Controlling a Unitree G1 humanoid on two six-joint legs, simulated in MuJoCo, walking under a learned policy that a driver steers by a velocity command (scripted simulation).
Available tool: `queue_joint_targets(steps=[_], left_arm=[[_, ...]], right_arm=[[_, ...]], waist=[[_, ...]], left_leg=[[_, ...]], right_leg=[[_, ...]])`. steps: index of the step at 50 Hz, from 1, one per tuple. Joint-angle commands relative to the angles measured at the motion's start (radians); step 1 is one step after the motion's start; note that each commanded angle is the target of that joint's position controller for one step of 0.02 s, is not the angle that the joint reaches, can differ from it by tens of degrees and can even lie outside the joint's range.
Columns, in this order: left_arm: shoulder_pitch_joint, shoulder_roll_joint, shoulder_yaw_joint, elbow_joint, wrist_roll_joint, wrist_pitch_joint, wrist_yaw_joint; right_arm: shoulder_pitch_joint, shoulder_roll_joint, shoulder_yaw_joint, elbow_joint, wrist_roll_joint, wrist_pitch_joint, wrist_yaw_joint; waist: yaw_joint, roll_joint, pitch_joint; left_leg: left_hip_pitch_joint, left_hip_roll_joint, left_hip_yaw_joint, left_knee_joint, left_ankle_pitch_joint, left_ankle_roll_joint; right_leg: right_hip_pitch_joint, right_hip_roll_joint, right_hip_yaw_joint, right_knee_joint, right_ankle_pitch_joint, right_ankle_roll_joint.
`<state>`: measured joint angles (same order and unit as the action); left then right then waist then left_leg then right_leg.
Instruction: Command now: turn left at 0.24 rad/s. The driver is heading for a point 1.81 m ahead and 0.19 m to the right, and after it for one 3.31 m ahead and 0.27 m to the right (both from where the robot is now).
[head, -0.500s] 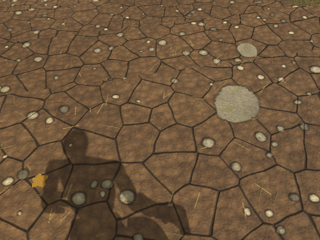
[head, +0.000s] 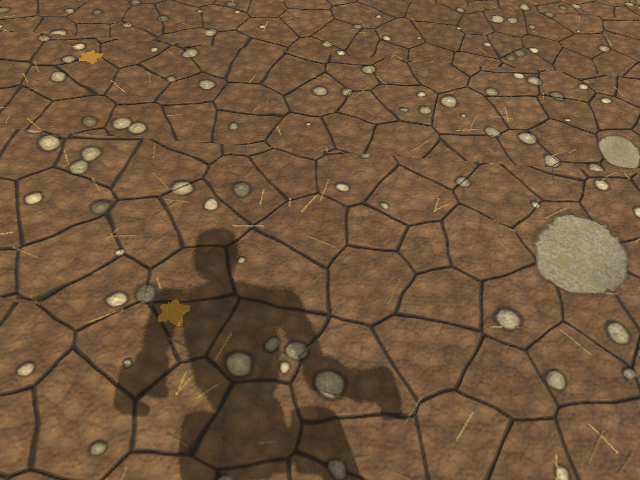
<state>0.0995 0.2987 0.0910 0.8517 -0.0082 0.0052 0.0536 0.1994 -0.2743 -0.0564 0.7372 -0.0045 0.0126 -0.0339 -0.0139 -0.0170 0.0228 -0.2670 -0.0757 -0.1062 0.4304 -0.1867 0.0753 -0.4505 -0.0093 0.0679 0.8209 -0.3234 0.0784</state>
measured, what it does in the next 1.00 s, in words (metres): walks ahead: right foot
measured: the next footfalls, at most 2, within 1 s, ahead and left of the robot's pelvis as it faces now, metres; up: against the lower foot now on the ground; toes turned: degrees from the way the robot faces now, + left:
right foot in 0.14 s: +0.04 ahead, -0.16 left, +0.00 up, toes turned +3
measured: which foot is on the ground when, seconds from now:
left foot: down 0.00-1.00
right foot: up 0.00-0.12, down 0.14-0.66, up 0.68-1.00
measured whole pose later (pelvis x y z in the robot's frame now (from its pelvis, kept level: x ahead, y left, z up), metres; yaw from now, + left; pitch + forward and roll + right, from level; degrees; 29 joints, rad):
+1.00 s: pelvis +0.18 -0.03 -0.01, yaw +2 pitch +2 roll +0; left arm -0.02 0.27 0.02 0.80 -0.02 -0.09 -0.05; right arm 0.49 -0.24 -0.04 0.87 0.01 -0.07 -0.01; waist -0.09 -0.04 0.03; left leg 0.12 -0.03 -0.03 0.15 -0.31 0.04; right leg -0.63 -0.05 -0.02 0.59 0.00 -0.01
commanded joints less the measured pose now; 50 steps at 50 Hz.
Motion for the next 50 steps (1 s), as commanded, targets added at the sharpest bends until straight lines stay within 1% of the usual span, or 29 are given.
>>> queue_joint_targets(steps=[1, 3, 5, 6, 7, 8, 9, 10, 11, 15, 20, 21, 23, 25, 28, 29, 30, 31, 32, 33, 34, 35, 36, 38, 40, 43, 45, 47, 50], left_arm=[[-0.04, 0.08, 0.008, -0.06, -0.005, -0.02, -0.009], [-0.028, 0.081, 0.005, -0.055, -0.006, -0.027, -0.015], [0.011, 0.068, 0.0, -0.037, -0.005, -0.036, -0.025], [0.036, 0.066, -0.004, -0.026, 0.002, -0.041, -0.032], [0.054, 0.098, 0.0, -0.021, 0.016, -0.044, -0.033], [0.069, 0.166, 0.011, -0.024, 0.029, -0.042, -0.031], [0.025, 0.159, 0.007, -0.015, 0.027, -0.037, -0.034], [-0.014, 0.099, -0.009, -0.029, 0.024, -0.037, -0.038], [-0.026, 0.084, -0.014, -0.028, 0.024, -0.04, -0.04], [0.003, 0.102, -0.02, -0.008, 0.019, -0.056, -0.037], [0.028, 0.091, -0.03, 0.013, 0.014, -0.044, -0.027], [0.045, 0.077, -0.035, 0.025, 0.016, -0.042, -0.028], [0.052, 0.095, -0.03, 0.033, 0.003, -0.037, -0.028], [0.076, 0.107, -0.03, 0.032, -0.009, -0.049, -0.026], [0.123, 0.162, -0.011, 0.051, -0.013, -0.073, -0.029], [0.115, 0.163, -0.009, 0.046, -0.013, -0.073, -0.032], [0.084, 0.154, -0.012, 0.035, -0.016, -0.072, -0.037], [0.034, 0.137, -0.018, 0.019, -0.02, -0.069, -0.044], [-0.004, 0.107, -0.026, 0.004, -0.016, -0.067, -0.048], [-0.038, 0.046, -0.044, -0.024, -0.016, -0.077, -0.05], [-0.05, 0.057, -0.043, -0.057, -0.016, -0.101, -0.049], [-0.042, 0.106, -0.028, -0.054, -0.023, -0.114, -0.051], [-0.008, 0.108, -0.027, -0.041, -0.034, -0.12, -0.06], [-0.015, 0.088, -0.03, -0.031, -0.027, -0.121, -0.071], [-0.042, 0.063, -0.033, -0.038, -0.017, -0.116, -0.087], [-0.117, 0.021, -0.05, -0.073, -0.003, -0.111, -0.1], [-0.19, 0.001, -0.062, -0.105, -0.003, -0.113, -0.102], [-0.236, 0.013, -0.064, -0.127, -0.011, -0.112, -0.103], [-0.249, 0.053, -0.055, -0.154, -0.019, -0.112, -0.105]], right_arm=[[0.002, -0.161, -0.039, -0.05, -0.006, -0.005, 0.005], [-0.012, -0.153, -0.034, -0.047, -0.003, -0.002, 0.009], [-0.038, -0.137, -0.024, -0.044, 0.005, 0.002, 0.01], [-0.034, -0.128, -0.019, -0.037, 0.01, 0.003, 0.01], [-0.007, -0.118, -0.015, -0.032, 0.005, -0.003, 0.01], [0.034, -0.1, -0.01, -0.034, -0.015, -0.012, 0.015], [0.049, -0.078, -0.009, -0.034, -0.011, -0.018, 0.019], [0.017, -0.097, -0.009, -0.029, -0.019, -0.018, 0.019], [-0.019, -0.108, -0.014, -0.034, -0.017, -0.013, 0.018], [-0.025, -0.108, -0.018, -0.03, -0.011, 0.003, 0.016], [-0.015, -0.094, -0.017, -0.012, -0.009, -0.01, 0.018], [0.004, -0.081, -0.013, 0.002, -0.01, -0.011, 0.018], [0.016, -0.089, -0.017, 0.01, 0.002, -0.012, 0.014], [0.009, -0.086, -0.014, -0.005, 0.014, -0.035, 0.014], [-0.022, -0.06, -0.01, -0.023, 0.026, -0.081, 0.025], [-0.018, -0.064, -0.011, -0.025, 0.027, -0.091, 0.028], [0.016, -0.061, -0.012, -0.014, 0.028, -0.098, 0.033], [0.084, -0.062, -0.017, 0.014, 0.029, -0.102, 0.036], [0.169, -0.084, -0.029, 0.05, 0.029, -0.102, 0.036], [0.261, -0.15, -0.05, 0.076, 0.023, -0.105, 0.032], [0.334, -0.24, -0.074, 0.079, 0.019, -0.109, 0.044], [0.32, -0.177, -0.053, 0.07, 0.006, -0.117, 0.048], [0.285, -0.136, -0.04, 0.057, 0.002, -0.121, 0.048], [0.247, -0.113, -0.03, 0.046, 0.007, -0.115, 0.048], [0.257, -0.079, -0.016, 0.053, 0.007, -0.101, 0.045], [0.277, -0.102, -0.019, 0.063, 0.014, -0.088, 0.03], [0.279, -0.124, -0.022, 0.066, 0.011, -0.085, 0.02], [0.3, -0.141, -0.026, 0.077, 0.01, -0.089, 0.018], [0.294, -0.145, -0.03, 0.095, 0.025, -0.093, 0.02]], waist=[[-0.026, 0.164, -0.066], [-0.023, 0.159, -0.067], [0.009, 0.142, -0.075], [0.027, 0.123, -0.076], [0.021, 0.087, -0.096], [-0.019, -0.037, -0.128], [-0.055, -0.151, -0.114], [-0.037, -0.142, -0.099], [-0.024, -0.133, -0.082], [-0.001, -0.062, -0.047], [0.02, 0.014, -0.036], [0.023, 0.023, -0.056], [0.026, 0.01, 0.001], [0.036, -0.018, 0.081], [0.038, -0.136, 0.109], [0.032, -0.134, 0.111], [0.005, -0.133, 0.102], [-0.036, -0.13, 0.083], [-0.072, -0.098, 0.059], [-0.093, 0.084, 0.042], [-0.115, 0.305, 0.017], [-0.091, 0.228, 0.021], [-0.057, 0.152, 0.025], [-0.04, 0.068, 0.031], [-0.037, 0.096, 0.028], [-0.049, 0.083, 0.049], [-0.063, 0.089, 0.071], [-0.074, 0.111, 0.091], [-0.047, 0.128, 0.111]], left_leg=[[0.1, 0.262, -0.257, -0.114, 0.145, 0.157], [0.103, 0.261, -0.272, -0.095, 0.192, 0.157], [0.101, 0.238, -0.264, -0.058, 0.238, 0.133], [0.081, 0.216, -0.251, -0.044, 0.246, 0.103], [0.042, 0.188, -0.229, -0.024, 0.196, 0.061], [-0.022, 0.11, -0.152, 0.062, 0.064, 0.016], [-0.034, 0.032, -0.047, 0.068, -0.096, -0.026], [0.01, 0.047, -0.033, 0.061, -0.104, -0.052], [0.025, 0.051, -0.03, 0.056, -0.055, -0.057], [0.054, 0.069, -0.061, 0.033, 0.084, -0.034], [0.033, 0.077, -0.08, 0.016, 0.104, -0.028], [0.039, 0.069, -0.073, 0.006, 0.003, -0.027], [-0.035, 0.034, -0.042, 0.025, -0.342, -0.011], [-0.142, 0.037, -0.029, 0.066, -0.451, 0.003], [-0.217, 0.043, 0.085, 0.237, -0.237, -0.016], [-0.183, 0.063, 0.083, 0.236, -0.219, -0.01], [-0.099, 0.067, 0.089, 0.184, -0.211, 0.002], [0.046, 0.06, 0.1, 0.09, -0.189, 0.014], [0.194, 0.072, 0.054, 0.034, -0.14, 0.021], [0.308, 0.189, -0.191, -0.085, -0.246, 0.078], [0.43, 0.377, -0.542, -0.213, -0.206, 0.192], [0.469, 0.426, -0.605, -0.209, -0.112, 0.23], [0.484, 0.411, -0.516, -0.186, -0.038, 0.21], [0.477, 0.369, -0.354, -0.206, 0.086, 0.164], [0.428, 0.313, -0.221, -0.237, 0.238, 0.13], [0.352, 0.272, -0.11, -0.28, 0.305, 0.13], [0.26, 0.243, -0.049, -0.309, 0.261, 0.118], [0.199, 0.248, -0.031, -0.342, 0.199, 0.115], [0.256, 0.299, -0.028, -0.329, 0.241, 0.096]], right_leg=[[0.022, -0.011, -0.009, -0.086, -0.033, -0.002], [0.075, -0.008, -0.016, -0.159, -0.038, -0.012], [0.166, 0.0, -0.032, -0.327, 0.059, -0.032], [0.243, -0.005, -0.031, -0.457, 0.2, -0.05], [0.336, -0.06, 0.013, -0.474, 0.315, -0.073], [0.418, -0.171, 0.103, -0.432, 0.521, -0.124], [0.353, -0.216, 0.149, -0.433, 0.488, -0.206], [0.291, -0.218, 0.169, -0.469, 0.357, -0.226], [0.272, -0.183, 0.147, -0.474, 0.262, -0.2], [0.238, -0.096, 0.06, -0.434, 0.171, -0.125], [0.257, -0.061, 0.028, -0.392, 0.164, -0.115], [0.265, -0.051, 0.02, -0.401, 0.062, -0.116], [0.226, -0.038, 0.032, -0.41, -0.235, -0.147], [0.203, -0.094, 0.13, -0.465, -0.412, -0.206], [0.268, -0.283, 0.383, -0.604, -0.445, -0.312], [0.234, -0.3, 0.398, -0.611, -0.405, -0.322], [0.189, -0.28, 0.356, -0.598, -0.344, -0.305], [0.116, -0.223, 0.265, -0.567, -0.276, -0.266], [0.036, -0.152, 0.168, -0.478, -0.18, -0.219], [-0.094, -0.025, 0.003, -0.225, -0.067, -0.146], [-0.253, 0.052, -0.071, 0.048, -0.11, -0.105], [-0.368, 0.025, 0.005, 0.227, -0.234, -0.114], [-0.407, -0.017, 0.031, 0.306, -0.185, -0.139], [-0.443, -0.078, 0.006, 0.297, -0.047, -0.158], [-0.39, -0.1, -0.03, 0.225, 0.037, -0.143], [-0.349, -0.081, -0.083, 0.063, 0.155, -0.093], [-0.255, -0.053, -0.108, -0.103, 0.271, -0.074], [-0.159, -0.025, -0.125, -0.207, 0.355, -0.069], [-0.13, -0.024, -0.087, -0.284, 0.372, -0.105]])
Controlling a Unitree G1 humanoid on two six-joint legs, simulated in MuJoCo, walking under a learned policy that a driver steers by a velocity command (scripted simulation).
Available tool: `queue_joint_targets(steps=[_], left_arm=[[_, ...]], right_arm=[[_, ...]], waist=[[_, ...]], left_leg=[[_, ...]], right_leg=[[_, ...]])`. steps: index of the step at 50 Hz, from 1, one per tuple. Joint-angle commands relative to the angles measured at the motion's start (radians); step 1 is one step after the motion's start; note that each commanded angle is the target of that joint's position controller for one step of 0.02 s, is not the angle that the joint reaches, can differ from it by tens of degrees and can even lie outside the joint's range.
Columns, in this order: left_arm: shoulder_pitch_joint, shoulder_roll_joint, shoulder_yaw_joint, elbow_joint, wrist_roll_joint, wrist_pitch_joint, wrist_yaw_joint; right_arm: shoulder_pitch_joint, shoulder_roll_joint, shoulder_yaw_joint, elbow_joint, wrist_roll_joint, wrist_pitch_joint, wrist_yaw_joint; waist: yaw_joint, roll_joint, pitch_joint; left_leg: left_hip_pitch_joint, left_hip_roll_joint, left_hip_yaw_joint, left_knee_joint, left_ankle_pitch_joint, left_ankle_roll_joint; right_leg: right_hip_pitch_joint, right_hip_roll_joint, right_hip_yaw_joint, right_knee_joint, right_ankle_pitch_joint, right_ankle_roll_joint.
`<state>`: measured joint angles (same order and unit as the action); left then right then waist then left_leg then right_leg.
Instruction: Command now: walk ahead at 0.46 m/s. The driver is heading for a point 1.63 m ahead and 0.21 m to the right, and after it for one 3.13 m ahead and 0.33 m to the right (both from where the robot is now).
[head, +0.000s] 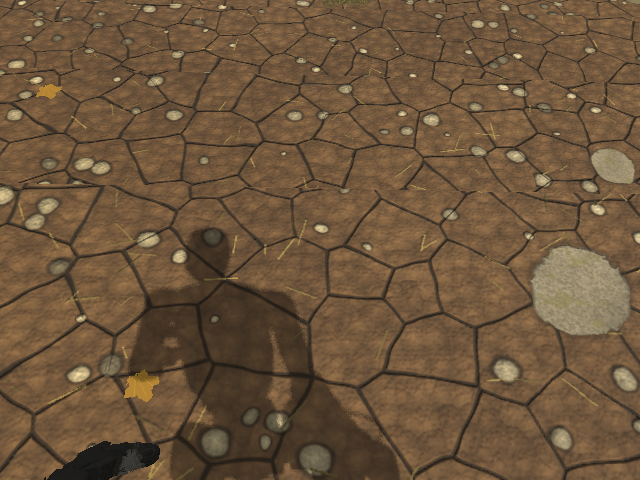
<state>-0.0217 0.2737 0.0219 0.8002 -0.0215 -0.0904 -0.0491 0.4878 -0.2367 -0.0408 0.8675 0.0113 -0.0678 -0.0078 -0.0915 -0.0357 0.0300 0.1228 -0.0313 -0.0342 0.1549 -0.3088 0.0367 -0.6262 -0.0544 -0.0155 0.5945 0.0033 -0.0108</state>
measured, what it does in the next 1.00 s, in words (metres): walks ahead: right foot, then left foot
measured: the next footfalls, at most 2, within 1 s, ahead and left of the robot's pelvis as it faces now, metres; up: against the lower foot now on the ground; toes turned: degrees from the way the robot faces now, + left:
right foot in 0.10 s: +0.25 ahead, -0.13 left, +0.00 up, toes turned -1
left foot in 0.66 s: +0.56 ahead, +0.10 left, +0.00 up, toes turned +2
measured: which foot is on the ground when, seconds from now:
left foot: down 0.00-0.12, up 0.14-0.64, down 0.66-1.00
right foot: up 0.00-0.08, down 0.10-0.68, up 0.70-1.00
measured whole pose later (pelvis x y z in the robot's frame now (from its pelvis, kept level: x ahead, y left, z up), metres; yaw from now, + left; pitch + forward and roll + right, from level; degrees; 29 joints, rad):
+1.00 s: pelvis +0.57 +0.00 +0.01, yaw -1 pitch +2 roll +2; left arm 0.14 0.26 -0.01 0.83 0.08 -0.07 -0.07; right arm 0.39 -0.22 -0.03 0.85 -0.08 -0.12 0.06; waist -0.07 -0.04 -0.01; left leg -0.07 -0.05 0.06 0.25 -0.22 0.06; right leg -0.72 -0.11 0.04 0.77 0.03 -0.02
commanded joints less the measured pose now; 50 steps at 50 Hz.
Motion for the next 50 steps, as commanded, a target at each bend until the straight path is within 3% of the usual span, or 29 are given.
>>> queue_joint_targets(steps=[1, 3, 4, 5, 6, 7, 8, 9, 10, 12, 13, 17, 22, 27, 30, 31, 32, 33, 34, 35, 36, 37, 38, 39, 41, 42, 43, 45, 50], left_arm=[[-0.114, 0.094, 0.02, -0.105, -0.004, -0.019, -0.004], [-0.022, 0.135, 0.041, -0.088, -0.001, -0.019, 0.001], [0.113, 0.166, 0.062, -0.05, -0.001, -0.015, 0.009], [0.283, 0.201, 0.08, -0.009, 0.001, -0.008, 0.02], [0.424, 0.296, 0.1, 0.012, 0.026, -0.003, 0.028], [0.445, 0.243, 0.086, 0.031, 0.017, -0.003, 0.017], [0.354, 0.186, 0.069, 0.023, 0.005, -0.006, 0.015], [0.279, 0.151, 0.059, 0.006, 0.008, -0.006, 0.018], [0.215, 0.13, 0.052, -0.001, 0.019, -0.009, 0.015], [0.162, 0.097, 0.044, -0.004, 0.04, -0.021, 0.01], [0.163, 0.096, 0.045, 0.001, 0.036, -0.026, 0.009], [0.221, 0.137, 0.053, 0.034, 0.026, -0.035, 0.024], [0.323, 0.165, 0.054, 0.066, 0.01, -0.018, 0.042], [0.429, 0.174, 0.053, 0.107, 0.004, 0.013, 0.043], [0.431, 0.191, 0.06, 0.114, 0.003, 0.032, 0.05], [0.414, 0.203, 0.063, 0.11, 0.004, 0.036, 0.052], [0.389, 0.2, 0.06, 0.104, 0.005, 0.042, 0.052], [0.38, 0.172, 0.047, 0.084, 0.015, 0.039, 0.054], [0.479, 0.064, 0.013, 0.054, 0.021, 0.017, 0.046], [0.48, 0.067, 0.009, 0.073, 0.015, -0.007, 0.039], [0.388, 0.168, 0.037, 0.046, -0.015, -0.021, 0.033], [0.314, 0.168, 0.037, 0.022, -0.025, -0.027, 0.032], [0.28, 0.154, 0.038, 0.015, -0.011, -0.025, 0.035], [0.291, 0.143, 0.044, 0.02, 0.0, -0.014, 0.038], [0.337, 0.095, 0.037, 0.035, 0.005, 0.011, 0.039], [0.363, -0.025, -0.022, 0.043, 0.168, -0.003, 0.002], [0.343, -0.014, -0.016, 0.041, 0.162, -0.004, -0.009], [0.257, 0.053, -0.006, 0.014, 0.116, -0.001, -0.016], [0.118, 0.042, -0.029, -0.044, 0.101, 0.025, -0.023]], right_arm=[[-0.003, -0.185, -0.048, -0.032, 0.011, -0.01, -0.007], [-0.024, -0.205, -0.055, -0.034, 0.003, 0.001, -0.009], [-0.033, -0.199, -0.053, -0.036, -0.003, 0.012, -0.011], [-0.036, -0.185, -0.044, -0.048, -0.011, 0.017, -0.014], [0.069, -0.077, -0.013, -0.072, -0.022, 0.006, -0.006], [0.105, -0.047, 0.0, -0.049, 0.003, -0.016, -0.001], [-0.005, -0.152, -0.028, -0.073, 0.035, -0.031, 0.002], [-0.103, -0.176, -0.032, -0.1, 0.044, -0.039, 0.002], [-0.147, -0.169, -0.033, -0.107, 0.029, -0.039, -0.003], [-0.111, -0.143, -0.038, -0.092, 0.008, -0.016, -0.009], [-0.095, -0.121, -0.035, -0.085, 0.007, -0.006, -0.01], [-0.212, -0.121, -0.035, -0.125, -0.01, 0.002, -0.015], [-0.392, -0.085, -0.018, -0.169, -0.007, -0.022, 0.002], [-0.541, -0.084, -0.006, -0.231, 0.007, -0.035, 0.036], [-0.528, -0.112, -0.012, -0.247, 0.009, -0.042, 0.052], [-0.474, -0.135, -0.022, -0.236, 0.007, -0.043, 0.052], [-0.346, -0.17, -0.041, -0.2, 0.005, -0.044, 0.048], [-0.169, -0.227, -0.064, -0.154, -0.004, -0.042, 0.038], [-0.043, -0.332, -0.091, -0.132, -0.025, -0.035, 0.031], [-0.011, -0.267, -0.075, -0.119, -0.011, -0.027, 0.03], [-0.074, -0.208, -0.052, -0.126, -0.006, -0.024, 0.028], [-0.151, -0.185, -0.044, -0.139, -0.005, -0.021, 0.025], [-0.21, -0.162, -0.036, -0.142, -0.01, -0.021, 0.029], [-0.246, -0.136, -0.029, -0.145, -0.015, -0.027, 0.032], [-0.271, -0.137, -0.032, -0.138, -0.013, -0.037, 0.038], [-0.207, -0.057, -0.012, -0.119, -0.103, -0.066, 0.025], [-0.192, -0.069, -0.017, -0.107, -0.106, -0.076, 0.025], [-0.207, -0.111, -0.024, -0.119, -0.101, -0.081, 0.038], [-0.127, -0.141, -0.022, -0.066, -0.096, -0.065, 0.084]], waist=[[0.048, 0.146, 0.092], [0.106, 0.172, 0.004], [0.174, 0.172, -0.085], [0.246, 0.153, -0.194], [0.216, -0.085, -0.367], [0.202, -0.236, -0.469], [0.199, -0.149, -0.269], [0.177, -0.071, -0.144], [0.139, -0.004, -0.067], [0.072, -0.041, -0.046], [0.061, -0.049, -0.044], [0.076, -0.013, 0.014], [0.147, 0.008, 0.031], [0.2, 0.006, 0.06], [0.163, -0.028, 0.031], [0.125, -0.047, -0.007], [0.05, -0.044, -0.09], [-0.026, -0.022, -0.226], [-0.015, 0.18, -0.396], [-0.025, 0.273, -0.473], [-0.029, 0.205, -0.318], [-0.003, 0.15, -0.197], [0.028, 0.093, -0.111], [0.066, 0.101, -0.075], [0.106, 0.117, -0.059], [0.1, 0.118, -0.022], [0.096, 0.099, 0.0], [0.084, 0.091, -0.007], [0.055, 0.103, 0.012]], left_leg=[[-0.094, 0.268, -0.094, -0.026, 0.429, 0.123], [-0.034, 0.267, -0.067, 0.114, 0.757, 0.097], [-0.051, 0.234, -0.036, 0.279, 0.9, 0.076], [-0.194, 0.198, -0.019, 0.502, 0.817, 0.046], [-0.558, 0.064, 0.01, 0.912, 0.335, -0.015], [-0.735, -0.04, -0.097, 1.131, -0.249, -0.029], [-0.849, 0.026, -0.119, 1.209, -0.211, -0.011], [-0.856, 0.081, -0.08, 1.179, -0.12, 0.006], [-0.81, 0.126, -0.058, 1.115, -0.042, 0.006], [-0.688, 0.178, -0.066, 1.034, 0.033, 0.006], [-0.666, 0.184, -0.06, 1.01, 0.042, 0.0], [-0.778, 0.205, -0.047, 0.842, 0.2, -0.041], [-0.768, 0.162, 0.006, 0.526, 0.44, -0.048], [-0.816, 0.124, 0.024, 0.382, 0.38, -0.029], [-0.758, 0.093, 0.034, 0.336, 0.256, 0.009], [-0.664, 0.064, 0.055, 0.326, 0.222, 0.028], [-0.478, 0.034, 0.083, 0.294, 0.247, 0.058], [-0.179, 0.1, 0.022, 0.342, 0.297, 0.109], [0.261, 0.368, -0.399, 0.347, 0.202, 0.26], [0.342, 0.453, -0.687, 0.203, 0.121, 0.314], [0.234, 0.411, -0.564, 0.175, 0.065, 0.259], [0.08, 0.37, -0.422, 0.151, 0.115, 0.227], [-0.064, 0.326, -0.329, 0.109, 0.189, 0.213], [-0.162, 0.291, -0.265, 0.072, 0.237, 0.198], [-0.267, 0.264, -0.198, 0.013, 0.284, 0.208], [-0.3, 0.258, -0.185, -0.023, 0.163, 0.237], [-0.282, 0.258, -0.174, -0.04, 0.13, 0.24], [-0.286, 0.242, -0.118, -0.046, 0.166, 0.241], [-0.347, 0.228, -0.019, -0.016, 0.28, 0.231]], right_leg=[[0.062, 0.025, 0.002, -0.074, 0.029, -0.032], [0.192, 0.066, -0.026, -0.071, -0.033, -0.068], [0.362, 0.096, -0.05, -0.073, -0.048, -0.095], [0.624, 0.035, 0.009, -0.043, -0.053, -0.132], [1.013, -0.239, 0.425, -0.057, -0.19, -0.269], [1.082, -0.344, 0.82, -0.283, -0.423, -0.341], [0.932, -0.306, 0.731, -0.337, -0.531, -0.283], [0.762, -0.272, 0.575, -0.353, -0.489, -0.246], [0.596, -0.233, 0.462, -0.381, -0.374, -0.229], [0.428, -0.166, 0.331, -0.433, -0.261, -0.214], [0.392, -0.156, 0.297, -0.457, -0.236, -0.224], [0.382, -0.148, 0.209, -0.512, -0.135, -0.246], [0.465, -0.108, 0.104, -0.499, -0.034, -0.197], [0.646, -0.166, 0.116, -0.423, 0.021, -0.197], [0.735, -0.204, 0.13, -0.336, 0.188, -0.174], [0.741, -0.196, 0.119, -0.271, 0.346, -0.162], [0.715, -0.157, 0.081, -0.125, 0.496, -0.139], [0.569, -0.109, 0.045, 0.098, 0.428, -0.108], [0.143, 0.037, -0.019, 0.498, 0.048, -0.033], [-0.033, 0.111, 0.101, 0.669, -0.565, -0.024], [-0.129, 0.045, 0.137, 0.738, -0.541, -0.039], [-0.139, -0.008, 0.099, 0.707, -0.454, -0.044], [-0.112, -0.042, 0.079, 0.634, -0.387, -0.037], [-0.052, -0.072, 0.085, 0.578, -0.336, -0.031], [0.027, -0.083, 0.075, 0.532, -0.294, -0.01], [-0.015, -0.066, 0.09, 0.547, -0.263, -0.023], [-0.078, -0.068, 0.094, 0.489, -0.214, -0.025], [-0.121, -0.07, 0.069, 0.366, -0.067, -0.014], [0.01, -0.028, 0.016, 0.092, 0.11, -0.007]])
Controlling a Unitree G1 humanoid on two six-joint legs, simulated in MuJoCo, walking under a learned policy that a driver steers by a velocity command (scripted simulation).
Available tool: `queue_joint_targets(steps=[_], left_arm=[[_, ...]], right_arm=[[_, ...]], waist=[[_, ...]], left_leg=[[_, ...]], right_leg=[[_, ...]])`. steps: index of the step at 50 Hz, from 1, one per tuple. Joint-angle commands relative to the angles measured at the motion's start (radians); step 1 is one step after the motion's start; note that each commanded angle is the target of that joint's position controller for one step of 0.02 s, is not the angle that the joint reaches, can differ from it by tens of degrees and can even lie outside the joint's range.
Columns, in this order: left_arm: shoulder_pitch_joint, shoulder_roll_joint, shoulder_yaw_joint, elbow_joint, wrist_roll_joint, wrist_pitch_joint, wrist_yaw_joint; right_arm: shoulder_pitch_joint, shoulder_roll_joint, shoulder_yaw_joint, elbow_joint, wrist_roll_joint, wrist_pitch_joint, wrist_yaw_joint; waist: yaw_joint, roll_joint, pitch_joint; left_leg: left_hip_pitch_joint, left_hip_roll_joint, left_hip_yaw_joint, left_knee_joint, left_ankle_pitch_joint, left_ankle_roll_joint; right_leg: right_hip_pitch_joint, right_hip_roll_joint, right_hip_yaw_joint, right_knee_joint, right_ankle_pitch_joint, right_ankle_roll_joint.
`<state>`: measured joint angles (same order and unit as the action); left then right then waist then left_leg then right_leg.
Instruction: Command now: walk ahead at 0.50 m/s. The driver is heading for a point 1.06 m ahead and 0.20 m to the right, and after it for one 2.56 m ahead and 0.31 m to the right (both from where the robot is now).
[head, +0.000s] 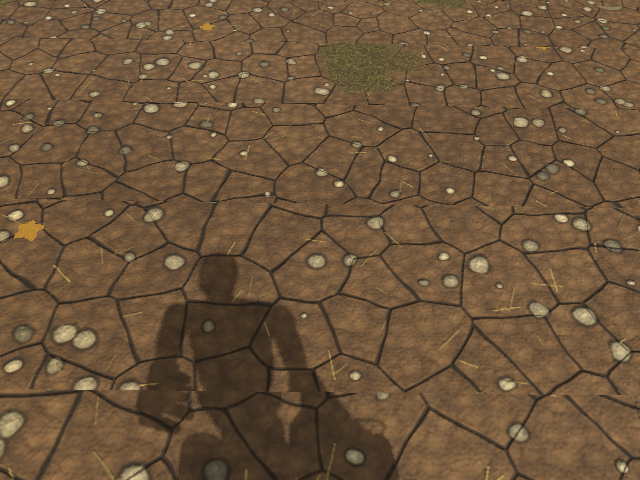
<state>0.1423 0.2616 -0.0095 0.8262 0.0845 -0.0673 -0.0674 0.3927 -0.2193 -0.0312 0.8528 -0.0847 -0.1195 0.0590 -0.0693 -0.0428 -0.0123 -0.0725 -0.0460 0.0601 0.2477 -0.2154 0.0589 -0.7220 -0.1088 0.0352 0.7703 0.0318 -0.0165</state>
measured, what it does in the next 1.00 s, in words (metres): walks ahead: right foot, then left foot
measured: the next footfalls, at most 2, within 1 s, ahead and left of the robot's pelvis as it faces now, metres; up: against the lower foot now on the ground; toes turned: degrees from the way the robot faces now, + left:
right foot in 0.16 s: +0.30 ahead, -0.15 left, +0.00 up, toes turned -2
left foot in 0.74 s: +0.61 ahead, +0.06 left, +0.00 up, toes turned +2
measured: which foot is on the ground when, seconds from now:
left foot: down 0.00-0.20, up 0.22-0.72, down 0.74-1.00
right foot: up 0.00-0.14, down 0.16-0.76, up 0.78-1.00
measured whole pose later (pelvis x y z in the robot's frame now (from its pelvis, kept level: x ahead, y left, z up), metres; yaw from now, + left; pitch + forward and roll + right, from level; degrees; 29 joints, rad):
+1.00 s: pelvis +0.57 -0.02 -0.01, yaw -5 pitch +2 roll +3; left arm 0.26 0.23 0.02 0.91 0.09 -0.08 -0.07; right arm 0.39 -0.19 -0.04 0.96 -0.09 -0.11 0.00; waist -0.05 -0.05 -0.02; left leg -0.18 -0.07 0.16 0.35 -0.21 0.09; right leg -0.68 -0.10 0.09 1.09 -0.15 -0.06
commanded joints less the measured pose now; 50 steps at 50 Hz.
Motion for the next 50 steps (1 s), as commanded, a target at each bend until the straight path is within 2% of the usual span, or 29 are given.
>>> queue_joint_targets(steps=[1, 6, 8, 9, 10, 11, 12, 13, 14, 15, 17, 21, 24, 27, 30, 35, 37, 38, 39, 40, 41, 42, 43, 44, 45, 47, 48, 49, 50], left_arm=[[-0.065, 0.063, 0.003, -0.083, -0.007, 0.003, -0.001], [-0.142, 0.094, 0.01, -0.123, -0.027, -0.007, 0.022], [-0.054, 0.152, 0.041, -0.105, -0.051, -0.025, 0.027], [0.103, 0.205, 0.062, -0.061, -0.059, -0.037, 0.032], [0.352, 0.232, 0.064, -0.015, -0.056, -0.028, 0.035], [0.521, 0.192, 0.062, 0.046, -0.03, -0.025, 0.041], [0.477, 0.195, 0.075, 0.064, -0.03, -0.044, 0.047], [0.332, 0.163, 0.07, 0.038, -0.042, -0.051, 0.054], [0.267, 0.098, 0.049, 0.027, -0.044, -0.048, 0.061], [0.22, 0.051, 0.034, 0.023, -0.042, -0.049, 0.065], [0.155, 0.015, 0.024, -0.003, -0.031, -0.054, 0.067], [0.228, 0.057, 0.043, 0.02, -0.001, -0.07, 0.046], [0.302, 0.061, 0.044, 0.053, -0.006, -0.066, 0.014], [0.364, 0.053, 0.04, 0.088, -0.01, -0.062, -0.005], [0.417, 0.046, 0.038, 0.125, 0.003, -0.048, -0.019], [0.393, 0.084, 0.055, 0.143, -0.016, -0.039, -0.004], [0.357, 0.109, 0.061, 0.132, -0.008, -0.046, 0.0], [0.458, 0.029, 0.039, 0.129, 0.004, -0.053, 0.007], [0.534, -0.05, 0.001, 0.116, 0.017, -0.065, -0.011], [0.335, 0.045, 0.038, 0.096, -0.019, -0.056, -0.027], [0.245, 0.052, 0.047, 0.069, -0.04, -0.056, -0.012], [0.233, 0.063, 0.049, 0.073, -0.027, -0.054, 0.009], [0.236, 0.025, 0.035, 0.074, -0.001, -0.051, 0.021], [0.225, -0.027, 0.019, 0.079, 0.01, -0.041, 0.019], [0.239, -0.052, 0.016, 0.082, 0.01, -0.029, 0.017], [0.24, -0.026, 0.028, 0.082, -0.002, -0.02, 0.006], [0.206, -0.032, 0.029, 0.07, -0.001, -0.012, -0.003], [0.185, -0.034, 0.029, 0.059, 0.001, -0.008, -0.009], [0.225, -0.069, 0.014, 0.07, 0.02, -0.006, -0.023]], right_arm=[[-0.015, -0.163, -0.032, -0.037, -0.001, -0.012, 0.024], [0.002, -0.192, -0.039, 0.008, 0.011, 0.004, 0.009], [0.001, -0.202, -0.041, 0.017, 0.011, 0.01, 0.0], [0.06, -0.136, -0.021, 0.015, -0.013, 0.005, -0.001], [0.233, -0.014, 0.019, 0.001, -0.032, -0.011, 0.007], [0.116, -0.073, 0.005, 0.001, -0.002, -0.01, 0.03], [-0.063, -0.098, -0.012, -0.037, 0.025, -0.006, 0.021], [-0.11, -0.124, -0.019, -0.035, 0.021, -0.011, -0.006], [-0.088, -0.113, -0.011, -0.035, -0.003, -0.012, -0.026], [-0.102, -0.078, 0.004, -0.035, -0.013, -0.008, -0.032], [-0.099, -0.043, 0.013, -0.027, -0.006, 0.011, -0.027], [-0.19, -0.055, 0.016, -0.044, 0.007, 0.031, -0.009], [-0.258, -0.043, 0.021, -0.058, 0.007, 0.045, -0.003], [-0.327, -0.059, 0.013, -0.078, 0.008, 0.052, 0.003], [-0.427, -0.061, 0.008, -0.113, 0.012, 0.059, 0.004], [-0.497, -0.089, -0.014, -0.153, 0.03, 0.046, -0.015], [-0.336, -0.145, -0.037, -0.109, 0.063, 0.023, -0.024], [-0.134, -0.203, -0.048, -0.056, 0.059, 0.014, -0.023], [0.117, -0.196, -0.046, -0.013, 0.052, 0.017, -0.025], [0.272, -0.158, -0.05, 0.061, 0.012, 0.011, -0.034], [0.158, -0.187, -0.061, 0.056, 0.016, -0.004, -0.039], [0.027, -0.142, -0.05, 0.036, 0.024, 0.002, -0.046], [-0.026, -0.06, -0.022, 0.029, 0.028, 0.008, -0.05], [-0.084, 0.003, -0.008, 0.01, 0.022, 0.011, -0.056], [-0.107, 0.02, -0.001, 0.003, 0.021, 0.007, -0.064], [-0.096, 0.0, -0.011, 0.012, 0.013, -0.006, -0.065], [-0.057, -0.035, -0.022, 0.035, 0.0, -0.005, -0.059], [-0.03, -0.031, -0.023, 0.048, -0.013, -0.009, -0.055], [-0.005, -0.025, -0.022, 0.065, -0.033, -0.007, -0.06]], waist=[[0.03, 0.114, 0.062], [0.032, 0.11, 0.073], [0.095, 0.095, -0.004], [0.122, 0.014, -0.172], [0.136, -0.2, -0.462], [0.245, -0.136, -0.398], [0.252, -0.088, -0.12], [0.196, -0.061, 0.012], [0.141, -0.046, -0.027], [0.104, -0.02, -0.012], [0.054, 0.007, -0.014], [0.088, 0.017, 0.006], [0.102, 0.011, 0.009], [0.118, -0.008, 0.027], [0.138, -0.02, 0.047], [0.11, -0.024, 0.056], [0.03, -0.016, -0.047], [0.023, 0.114, -0.259], [-0.061, 0.319, -0.462], [-0.155, 0.163, -0.291], [-0.099, 0.111, -0.065], [-0.044, 0.062, -0.003], [0.013, 0.053, -0.024], [0.037, 0.05, -0.005], [0.063, 0.054, -0.005], [0.072, 0.049, 0.026], [0.059, 0.061, 0.03], [0.052, 0.058, 0.03], [0.062, 0.056, 0.028]], left_leg=[[-0.126, 0.261, -0.123, -0.102, 0.184, 0.207], [0.125, 0.326, -0.143, -0.043, 0.275, 0.152], [0.077, 0.259, -0.08, 0.111, 0.529, 0.089], [-0.041, 0.166, -0.006, 0.349, 0.49, 0.02], [-0.395, 0.01, -0.012, 0.675, 0.019, -0.054], [-0.624, -0.06, -0.115, 0.896, -0.373, -0.037], [-0.77, 0.011, -0.191, 1.009, -0.294, 0.016], [-0.761, 0.085, -0.175, 1.015, -0.196, 0.029], [-0.663, 0.129, -0.177, 0.963, -0.142, 0.043], [-0.6, 0.161, -0.172, 0.941, -0.095, 0.039], [-0.545, 0.18, -0.159, 0.874, -0.069, 0.017], [-0.662, 0.187, -0.115, 0.685, 0.158, -0.033], [-0.658, 0.164, -0.076, 0.546, 0.32, -0.046], [-0.635, 0.134, -0.07, 0.436, 0.395, -0.044], [-0.623, 0.105, -0.049, 0.414, 0.329, -0.028], [-0.529, 0.063, -0.011, 0.301, 0.111, 0.039], [-0.12, 0.01, 0.02, 0.315, 0.247, 0.102], [0.31, 0.13, -0.131, 0.403, 0.452, 0.244], [0.708, 0.404, -0.596, 0.216, 0.307, 0.458], [0.612, 0.396, -0.68, 0.112, 0.134, 0.358], [0.339, 0.394, -0.555, 0.079, 0.086, 0.28], [0.137, 0.388, -0.467, 0.045, 0.139, 0.269], [0.036, 0.362, -0.37, 0.022, 0.178, 0.252], [-0.066, 0.336, -0.307, -0.018, 0.176, 0.24], [-0.126, 0.318, -0.262, -0.051, 0.165, 0.232], [-0.18, 0.293, -0.167, -0.091, 0.168, 0.22], [-0.192, 0.275, -0.106, -0.087, 0.173, 0.217], [-0.178, 0.28, -0.083, -0.087, 0.202, 0.217], [-0.185, 0.279, -0.065, -0.044, 0.221, 0.207]], right_leg=[[0.111, 0.032, -0.028, -0.108, 0.079, -0.01], [0.113, 0.067, -0.034, -0.255, -0.002, -0.065], [0.385, 0.129, -0.103, -0.265, 0.018, -0.116], [0.716, 0.081, -0.04, -0.159, 0.129, -0.201], [1.255, -0.174, 0.375, -0.247, 0.077, -0.426], [1.295, -0.251, 0.663, -0.444, -0.223, -0.398], [1.072, -0.203, 0.568, -0.504, -0.489, -0.265], [0.831, -0.182, 0.466, -0.53, -0.508, -0.237], [0.714, -0.167, 0.394, -0.551, -0.391, -0.247], [0.621, -0.158, 0.334, -0.576, -0.273, -0.247], [0.525, -0.13, 0.253, -0.634, -0.212, -0.244], [0.544, -0.114, 0.133, -0.646, 0.011, -0.281], [0.561, -0.097, 0.066, -0.604, 0.214, -0.282], [0.597, -0.079, 0.043, -0.572, 0.235, -0.264], [0.657, -0.096, 0.048, -0.556, 0.176, -0.244], [0.822, -0.141, 0.057, -0.478, 0.346, -0.194], [0.663, -0.052, -0.014, -0.305, 0.552, -0.12], [0.444, 0.043, -0.047, -0.039, 0.298, -0.046], [0.089, 0.215, -0.051, 0.337, -0.514, 0.028], [-0.096, 0.191, 0.06, 0.592, -0.636, -0.009], [-0.136, 0.112, 0.101, 0.645, -0.528, -0.039], [-0.069, 0.052, 0.11, 0.606, -0.44, -0.051], [0.01, 0.012, 0.12, 0.535, -0.357, -0.066], [0.066, -0.014, 0.119, 0.498, -0.301, -0.068], [0.101, -0.021, 0.113, 0.471, -0.284, -0.068], [0.083, -0.01, 0.095, 0.371, -0.254, -0.052], [0.065, -0.014, 0.066, 0.346, -0.195, -0.04], [0.033, -0.02, 0.062, 0.299, -0.128, -0.032], [0.027, -0.031, 0.075, 0.328, -0.005, -0.041]])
